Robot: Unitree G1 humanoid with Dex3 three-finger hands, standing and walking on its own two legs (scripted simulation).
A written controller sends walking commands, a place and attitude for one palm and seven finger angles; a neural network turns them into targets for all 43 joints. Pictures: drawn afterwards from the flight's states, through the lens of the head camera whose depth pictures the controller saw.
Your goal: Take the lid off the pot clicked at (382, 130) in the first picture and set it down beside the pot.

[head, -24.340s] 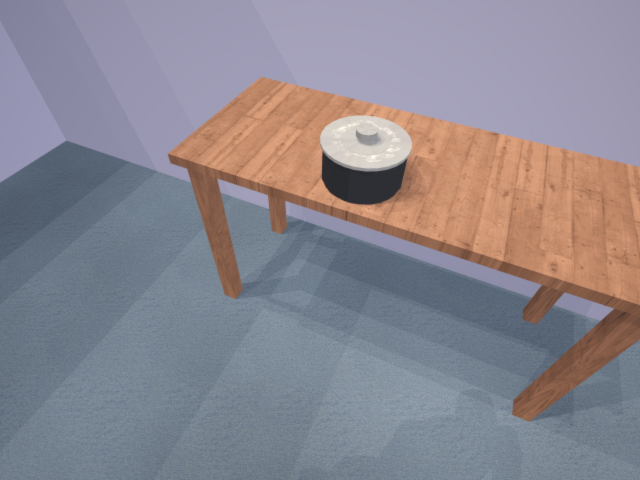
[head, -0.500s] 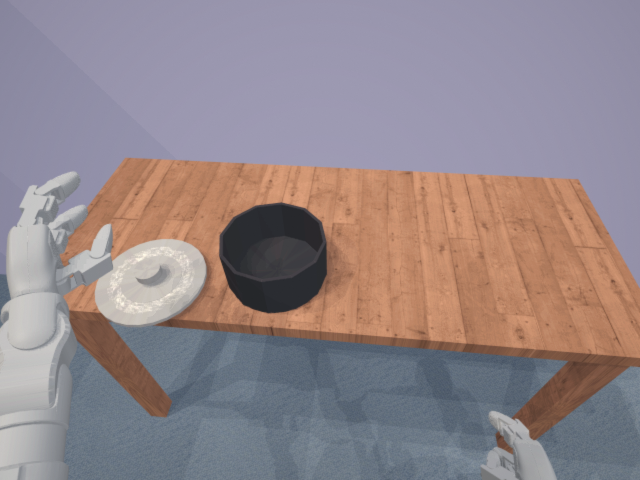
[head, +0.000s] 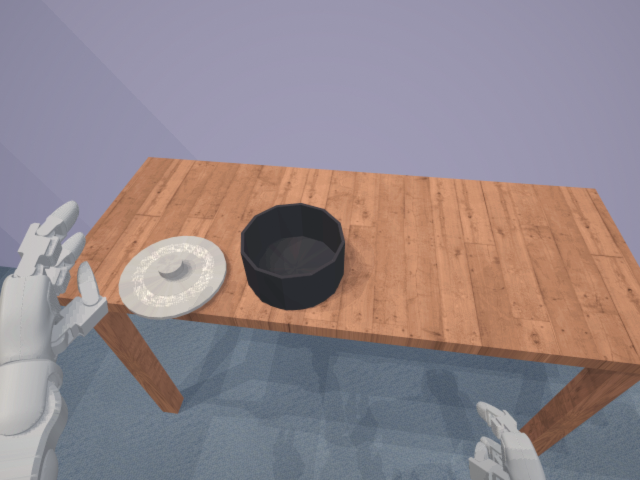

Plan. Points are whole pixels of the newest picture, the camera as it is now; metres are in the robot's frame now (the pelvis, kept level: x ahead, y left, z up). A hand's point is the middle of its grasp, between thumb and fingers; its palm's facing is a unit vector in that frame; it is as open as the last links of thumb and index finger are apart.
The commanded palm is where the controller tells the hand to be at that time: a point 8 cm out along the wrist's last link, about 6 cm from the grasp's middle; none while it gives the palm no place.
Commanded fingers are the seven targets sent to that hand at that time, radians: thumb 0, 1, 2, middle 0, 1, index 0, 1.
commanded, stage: draw the hand back to the body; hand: left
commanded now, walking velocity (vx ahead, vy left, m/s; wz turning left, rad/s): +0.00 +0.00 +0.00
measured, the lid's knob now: (170, 266) +0.48 +0.36 -0.09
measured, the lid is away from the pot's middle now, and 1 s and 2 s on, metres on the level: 0.24 0.24 0.24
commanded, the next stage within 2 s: step back with the hand held close in 0.48 s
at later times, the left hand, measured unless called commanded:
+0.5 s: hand (66, 364) +0.17 +0.26 +0.15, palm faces +0.39 -0.84 -0.37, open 7.4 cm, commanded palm +0.12 +0.30 +0.17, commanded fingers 0.00 0.90 0.90 -0.20 -0.30 -0.20 -0.30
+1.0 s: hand (71, 376) +0.16 +0.26 +0.14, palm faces +0.19 -0.85 -0.50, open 7.4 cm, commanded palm +0.11 +0.31 +0.17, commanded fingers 0.00 0.90 0.90 -0.20 -0.30 -0.20 -0.30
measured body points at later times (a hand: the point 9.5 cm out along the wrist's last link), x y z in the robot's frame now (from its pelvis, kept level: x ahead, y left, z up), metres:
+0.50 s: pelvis +0.00 +0.01 +0.00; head -0.02 +0.00 +0.45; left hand +0.14 +0.30 +0.17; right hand +0.20 -0.19 -0.08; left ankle +0.01 +0.12 -0.75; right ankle -0.03 -0.11 -0.75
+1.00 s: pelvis -0.03 +0.04 -0.01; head +0.01 +0.05 +0.44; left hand +0.15 +0.30 +0.16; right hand +0.14 -0.21 -0.09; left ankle +0.01 +0.12 -0.75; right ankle -0.03 -0.11 -0.75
